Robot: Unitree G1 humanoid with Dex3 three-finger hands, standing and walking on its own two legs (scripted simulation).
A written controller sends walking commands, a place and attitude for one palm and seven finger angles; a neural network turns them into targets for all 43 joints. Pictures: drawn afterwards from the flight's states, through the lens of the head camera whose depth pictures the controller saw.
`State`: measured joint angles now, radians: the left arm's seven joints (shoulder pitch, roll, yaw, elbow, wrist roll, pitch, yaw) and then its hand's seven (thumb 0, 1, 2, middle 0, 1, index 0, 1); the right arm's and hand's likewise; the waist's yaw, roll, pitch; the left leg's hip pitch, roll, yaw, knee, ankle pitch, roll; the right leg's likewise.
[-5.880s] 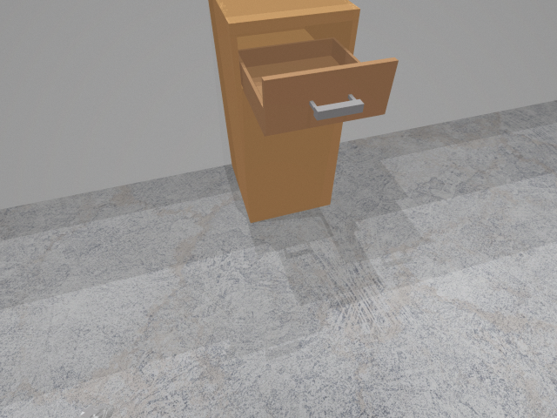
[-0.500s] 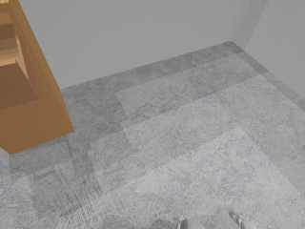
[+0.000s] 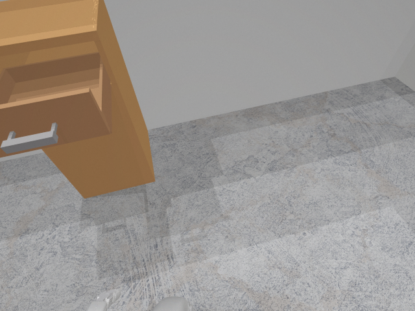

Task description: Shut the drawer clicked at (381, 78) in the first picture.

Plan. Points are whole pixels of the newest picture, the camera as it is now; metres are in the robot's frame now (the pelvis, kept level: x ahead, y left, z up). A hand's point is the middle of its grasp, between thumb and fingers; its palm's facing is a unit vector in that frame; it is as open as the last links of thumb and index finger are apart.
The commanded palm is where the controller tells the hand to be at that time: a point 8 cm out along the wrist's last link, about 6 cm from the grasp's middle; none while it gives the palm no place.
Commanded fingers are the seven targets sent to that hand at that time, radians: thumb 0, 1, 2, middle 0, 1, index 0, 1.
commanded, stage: turn to face it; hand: left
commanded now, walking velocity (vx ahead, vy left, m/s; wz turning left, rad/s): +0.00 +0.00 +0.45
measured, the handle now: (32, 136) +0.54 +0.49 +0.01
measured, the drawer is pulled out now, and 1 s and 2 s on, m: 0.29 0.29 0.29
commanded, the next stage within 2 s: take the last steps up to it in 0.38 s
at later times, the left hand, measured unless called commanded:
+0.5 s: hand out of the picture -0.05 +0.28 -0.18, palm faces +0.27 -0.94 -0.23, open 7.4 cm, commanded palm none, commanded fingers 0.00 0.90 0.90 -0.20 -0.30 -0.20 -0.30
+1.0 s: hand out of the picture -0.04 +0.22 -0.15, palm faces +0.35 -0.91 -0.22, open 7.3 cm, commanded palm none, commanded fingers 0.00 0.90 0.90 -0.20 -0.30 -0.20 -0.30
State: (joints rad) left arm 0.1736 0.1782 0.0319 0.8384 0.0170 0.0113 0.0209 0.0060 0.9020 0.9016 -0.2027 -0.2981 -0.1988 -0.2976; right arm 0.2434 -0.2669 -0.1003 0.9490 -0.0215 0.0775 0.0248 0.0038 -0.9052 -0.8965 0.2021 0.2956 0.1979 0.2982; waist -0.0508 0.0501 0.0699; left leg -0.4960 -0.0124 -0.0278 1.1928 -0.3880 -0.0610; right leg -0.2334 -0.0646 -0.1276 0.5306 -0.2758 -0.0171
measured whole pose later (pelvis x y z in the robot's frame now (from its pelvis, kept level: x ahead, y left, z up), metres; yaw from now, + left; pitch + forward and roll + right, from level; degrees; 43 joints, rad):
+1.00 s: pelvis +0.03 +0.06 +0.01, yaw +17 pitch -2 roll +1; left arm 0.41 0.13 0.04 1.06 0.02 -0.06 0.02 0.00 0.92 0.90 -0.20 -0.30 -0.20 -0.30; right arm 0.37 -0.21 -0.08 1.07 -0.03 0.03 0.02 0.01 -0.91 -0.90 0.20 0.30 0.20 0.30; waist -0.01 0.04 -0.01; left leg -0.53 0.06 0.01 1.04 -0.20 -0.01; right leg -0.03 -0.04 -0.11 0.34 -0.27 0.00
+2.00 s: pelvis +0.27 +0.20 +0.00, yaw +15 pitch -1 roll +1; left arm 0.21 0.15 0.05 1.05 0.02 -0.02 0.03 -0.01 0.94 0.90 -0.20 -0.30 -0.20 -0.30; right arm 0.29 -0.15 -0.04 1.10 0.00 0.02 -0.03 0.00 -0.91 -0.90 0.20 0.30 0.20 0.30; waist -0.01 0.03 0.06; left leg -0.37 0.06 0.05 0.81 -0.41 -0.05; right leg -0.26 -0.03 -0.12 0.47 -0.19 -0.05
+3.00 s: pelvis +0.26 +0.18 +0.00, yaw +16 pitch -2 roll +0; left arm 0.31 0.09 0.02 1.14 0.00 -0.01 0.03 0.01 0.91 0.90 -0.20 -0.30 -0.20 -0.30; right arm 0.38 -0.08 -0.01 1.19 -0.01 0.00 -0.04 0.00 -0.91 -0.90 0.20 0.30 0.20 0.30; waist -0.02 0.01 0.04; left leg -0.25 0.09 0.03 0.44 -0.16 -0.06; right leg -0.12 0.03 -0.08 0.44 -0.30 -0.05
